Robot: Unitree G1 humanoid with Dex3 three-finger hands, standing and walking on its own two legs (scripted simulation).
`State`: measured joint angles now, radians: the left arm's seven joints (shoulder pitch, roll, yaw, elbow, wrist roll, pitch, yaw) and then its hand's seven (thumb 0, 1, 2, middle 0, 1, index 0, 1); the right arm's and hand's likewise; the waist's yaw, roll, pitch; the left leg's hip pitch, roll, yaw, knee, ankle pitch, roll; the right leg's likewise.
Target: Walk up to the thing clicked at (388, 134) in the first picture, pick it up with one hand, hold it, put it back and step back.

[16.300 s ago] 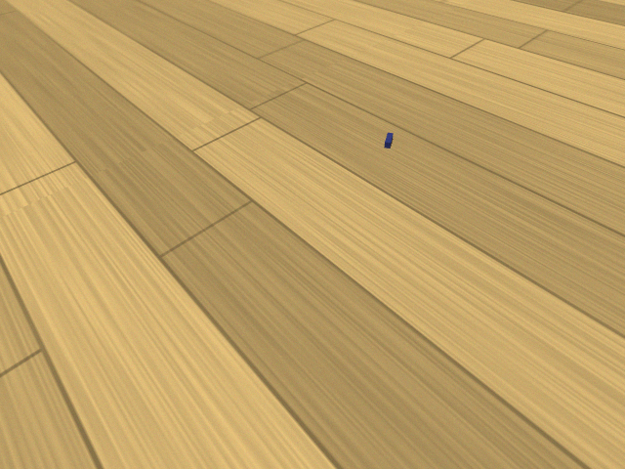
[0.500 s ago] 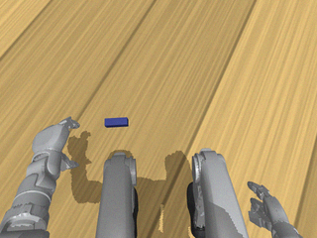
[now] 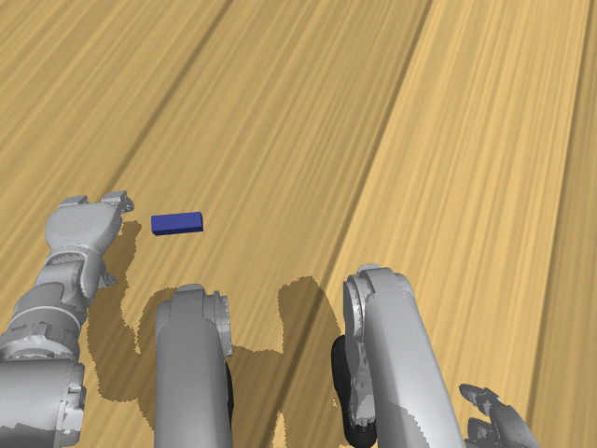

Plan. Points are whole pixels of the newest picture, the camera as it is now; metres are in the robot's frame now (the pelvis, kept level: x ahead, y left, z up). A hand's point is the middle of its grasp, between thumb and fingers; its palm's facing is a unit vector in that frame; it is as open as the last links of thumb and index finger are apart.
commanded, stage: rise first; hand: left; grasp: from above
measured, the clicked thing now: (178, 223) +0.49 +0.20 -0.35
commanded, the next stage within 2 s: none
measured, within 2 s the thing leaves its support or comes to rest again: neither
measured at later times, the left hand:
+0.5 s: hand (120, 239) +0.42 +0.26 -0.20, palm faces -0.45 -0.03 -0.89, open 11.9 cm
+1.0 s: hand (129, 233) +0.43 +0.25 -0.22, palm faces -0.46 -0.04 -0.89, open 11.7 cm
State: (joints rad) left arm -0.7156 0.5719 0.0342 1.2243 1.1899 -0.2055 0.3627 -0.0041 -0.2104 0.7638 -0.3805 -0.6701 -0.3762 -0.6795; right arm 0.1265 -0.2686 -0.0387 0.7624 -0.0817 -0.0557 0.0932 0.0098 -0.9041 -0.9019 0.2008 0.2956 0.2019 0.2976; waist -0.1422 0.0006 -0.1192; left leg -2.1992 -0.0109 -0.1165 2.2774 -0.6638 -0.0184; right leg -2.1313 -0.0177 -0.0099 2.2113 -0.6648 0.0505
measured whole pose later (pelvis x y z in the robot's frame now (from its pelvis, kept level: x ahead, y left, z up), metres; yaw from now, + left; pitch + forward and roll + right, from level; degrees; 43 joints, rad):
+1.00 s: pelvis +0.01 -0.01 -0.03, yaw -1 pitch +35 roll -6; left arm -0.84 0.60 0.07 1.42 1.29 -0.23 0.49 0.00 -0.14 0.69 -0.42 -0.69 -0.43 -0.67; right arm 0.11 -0.26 -0.01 0.79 -0.15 -0.05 0.13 0.01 -0.91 -0.90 0.20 0.30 0.20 0.30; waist -0.19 -0.01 -0.09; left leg -2.29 -0.01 -0.14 2.39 -0.71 -0.04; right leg -2.24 0.00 -0.02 2.33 -0.70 0.05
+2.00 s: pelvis +0.01 -0.01 -0.04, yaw -2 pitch +34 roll -6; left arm -0.90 0.62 0.06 1.50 1.28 -0.21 0.50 0.00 -0.07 0.62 -0.49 -0.64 -0.50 -0.63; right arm 0.14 -0.27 0.02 0.80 -0.17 -0.07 0.16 0.01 -0.91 -0.90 0.20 0.29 0.20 0.30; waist -0.23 0.01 -0.09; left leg -2.32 -0.01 -0.15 2.42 -0.71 -0.04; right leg -2.27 0.00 -0.02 2.35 -0.69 0.06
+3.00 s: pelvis +0.01 -0.01 -0.05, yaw -3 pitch +35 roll -7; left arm -1.05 0.58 0.06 1.64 1.31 -0.12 0.59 0.00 -0.08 0.62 -0.45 -0.68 -0.48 -0.65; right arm 0.14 -0.28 0.07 0.77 -0.20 -0.11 0.21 0.01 -0.91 -0.89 0.20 0.29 0.20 0.30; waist -0.32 0.01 -0.06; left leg -2.33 0.00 -0.17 2.43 -0.71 -0.05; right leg -2.28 0.02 -0.04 2.34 -0.67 0.05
